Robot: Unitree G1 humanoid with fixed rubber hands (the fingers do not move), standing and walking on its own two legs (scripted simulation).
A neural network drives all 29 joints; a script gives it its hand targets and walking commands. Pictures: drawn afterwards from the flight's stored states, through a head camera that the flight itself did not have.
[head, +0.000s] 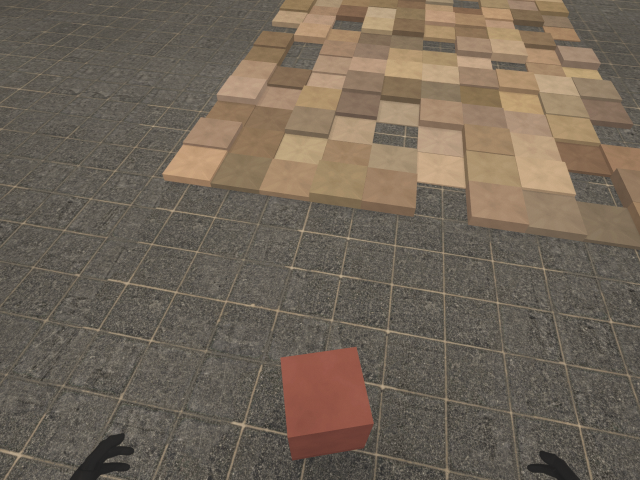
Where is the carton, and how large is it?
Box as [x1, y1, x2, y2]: [280, 347, 373, 460]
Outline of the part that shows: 356,347 280,358 287,436 292,460 356,449 364,446 373,422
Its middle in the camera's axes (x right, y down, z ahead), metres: +0.01 +0.47 +1.08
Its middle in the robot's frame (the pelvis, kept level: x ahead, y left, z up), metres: +0.40 +0.01 -0.65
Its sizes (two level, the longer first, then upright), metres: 0.210 0.200 0.250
